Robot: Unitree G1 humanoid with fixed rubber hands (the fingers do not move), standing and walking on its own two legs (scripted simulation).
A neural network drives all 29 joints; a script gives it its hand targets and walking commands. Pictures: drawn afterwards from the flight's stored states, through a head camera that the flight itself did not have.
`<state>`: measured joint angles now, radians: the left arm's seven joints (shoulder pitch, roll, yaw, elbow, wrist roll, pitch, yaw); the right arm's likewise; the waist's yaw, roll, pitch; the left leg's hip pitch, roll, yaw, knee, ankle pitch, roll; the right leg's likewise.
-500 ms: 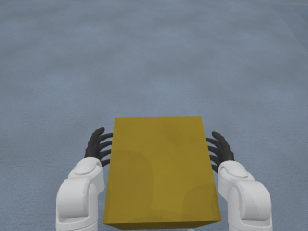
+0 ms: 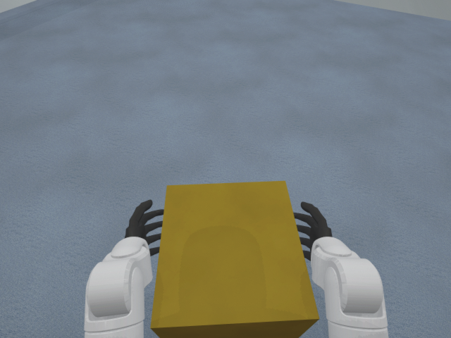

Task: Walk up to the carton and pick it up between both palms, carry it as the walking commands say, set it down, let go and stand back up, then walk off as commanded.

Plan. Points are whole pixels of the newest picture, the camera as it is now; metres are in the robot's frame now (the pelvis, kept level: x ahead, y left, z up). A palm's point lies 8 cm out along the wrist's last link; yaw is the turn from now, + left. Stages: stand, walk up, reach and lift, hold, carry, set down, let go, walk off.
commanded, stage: carry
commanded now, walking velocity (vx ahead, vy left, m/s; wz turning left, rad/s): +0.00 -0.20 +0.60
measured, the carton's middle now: (229, 272) +0.25 +0.01 -0.02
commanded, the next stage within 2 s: none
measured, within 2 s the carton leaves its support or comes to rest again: neither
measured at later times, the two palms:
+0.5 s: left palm (176, 308) +0.17 +0.08 +0.09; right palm (363, 244) +0.26 -0.20 +0.08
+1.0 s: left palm out of the picture +0.12 -0.02 +0.08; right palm (395, 245) +0.27 -0.26 +0.06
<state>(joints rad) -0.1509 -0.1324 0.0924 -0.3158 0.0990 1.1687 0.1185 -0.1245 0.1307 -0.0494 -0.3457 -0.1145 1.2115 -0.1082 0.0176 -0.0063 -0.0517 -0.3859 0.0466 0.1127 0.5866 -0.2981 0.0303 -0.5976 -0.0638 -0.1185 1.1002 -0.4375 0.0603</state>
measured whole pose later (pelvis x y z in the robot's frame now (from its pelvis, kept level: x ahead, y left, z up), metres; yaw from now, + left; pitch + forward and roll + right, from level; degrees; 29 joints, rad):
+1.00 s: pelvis -0.02 -0.28 -0.01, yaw +37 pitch +4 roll +0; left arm -0.14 -0.13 0.05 -0.37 0.11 1.19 0.11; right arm -0.08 0.13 -0.06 -0.46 -0.10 1.25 -0.12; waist -0.01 0.05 -0.04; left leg -0.60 0.07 0.04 1.06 -0.49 -0.05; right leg -0.40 -0.10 -0.19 0.60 -0.27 0.00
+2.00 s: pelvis +0.07 -0.50 +0.01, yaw +49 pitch +4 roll -4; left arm -0.20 -0.14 0.09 -0.41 0.10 1.21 0.13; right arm -0.12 0.13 -0.05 -0.44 -0.10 1.21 -0.11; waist 0.02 0.01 -0.01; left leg -0.33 0.20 0.24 0.50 -0.22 -0.01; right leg -0.57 -0.06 -0.07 0.94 -0.38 0.07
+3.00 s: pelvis +0.19 -0.78 -0.01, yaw +19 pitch +3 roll -1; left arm -0.16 -0.14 0.07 -0.36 0.12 1.20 0.10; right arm -0.10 0.13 -0.05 -0.43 -0.10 1.25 -0.13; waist -0.01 0.04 0.02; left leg -0.55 0.14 0.10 1.11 -0.53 -0.13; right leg -0.44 0.10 -0.10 0.62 -0.23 -0.12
